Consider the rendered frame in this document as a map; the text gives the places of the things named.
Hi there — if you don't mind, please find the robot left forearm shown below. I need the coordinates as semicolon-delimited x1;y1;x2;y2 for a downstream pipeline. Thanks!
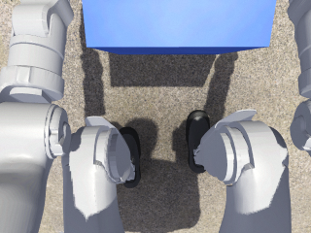
0;0;74;104

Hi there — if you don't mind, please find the robot left upper arm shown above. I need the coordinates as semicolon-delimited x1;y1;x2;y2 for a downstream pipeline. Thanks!
0;101;72;233

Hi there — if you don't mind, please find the robot right forearm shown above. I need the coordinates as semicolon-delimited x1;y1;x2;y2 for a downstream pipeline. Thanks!
287;0;311;99

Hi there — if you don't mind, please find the carton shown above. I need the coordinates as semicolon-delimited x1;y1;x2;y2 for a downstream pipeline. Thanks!
82;0;277;55

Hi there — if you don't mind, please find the robot right upper arm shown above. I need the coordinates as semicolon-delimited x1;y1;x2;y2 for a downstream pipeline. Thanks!
290;98;311;157

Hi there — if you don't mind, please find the robot right foot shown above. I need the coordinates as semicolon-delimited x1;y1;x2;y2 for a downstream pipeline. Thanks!
186;110;210;174

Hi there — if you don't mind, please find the left robot shin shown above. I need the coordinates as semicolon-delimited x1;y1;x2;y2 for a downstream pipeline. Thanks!
61;116;135;184

